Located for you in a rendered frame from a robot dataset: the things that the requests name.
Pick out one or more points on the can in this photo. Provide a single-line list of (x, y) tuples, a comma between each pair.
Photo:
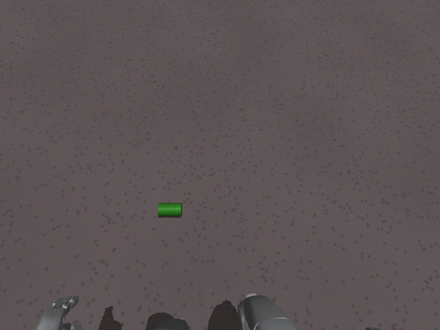
[(169, 209)]

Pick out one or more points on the left robot hand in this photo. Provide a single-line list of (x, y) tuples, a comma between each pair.
[(53, 318)]

